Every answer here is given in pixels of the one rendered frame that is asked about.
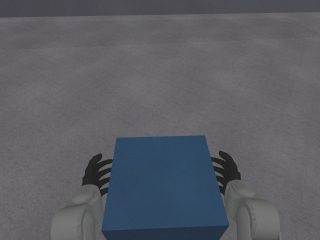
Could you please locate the robot right hand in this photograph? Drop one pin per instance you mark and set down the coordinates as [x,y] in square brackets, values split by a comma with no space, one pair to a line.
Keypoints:
[229,173]

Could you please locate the carton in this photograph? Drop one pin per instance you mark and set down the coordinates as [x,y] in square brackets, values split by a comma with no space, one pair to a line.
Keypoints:
[163,188]

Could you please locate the left robot forearm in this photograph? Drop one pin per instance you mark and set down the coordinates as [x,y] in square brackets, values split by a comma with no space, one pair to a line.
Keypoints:
[80,215]

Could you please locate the right robot forearm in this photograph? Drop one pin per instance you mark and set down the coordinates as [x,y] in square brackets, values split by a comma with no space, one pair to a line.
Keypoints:
[256,219]

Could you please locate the robot left hand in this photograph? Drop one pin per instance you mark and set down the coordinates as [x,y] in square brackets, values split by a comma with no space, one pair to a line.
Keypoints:
[92,175]

